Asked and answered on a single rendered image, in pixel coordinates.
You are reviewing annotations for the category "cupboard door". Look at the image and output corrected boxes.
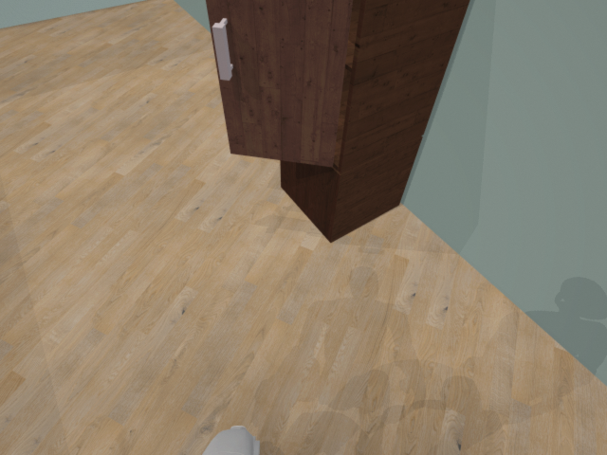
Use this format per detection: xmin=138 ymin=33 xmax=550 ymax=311
xmin=206 ymin=0 xmax=353 ymax=168

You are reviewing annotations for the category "left robot thigh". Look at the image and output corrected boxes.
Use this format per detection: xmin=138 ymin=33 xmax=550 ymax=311
xmin=202 ymin=429 xmax=260 ymax=455

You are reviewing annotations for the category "handle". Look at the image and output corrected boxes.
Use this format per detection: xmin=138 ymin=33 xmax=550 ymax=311
xmin=212 ymin=18 xmax=233 ymax=81

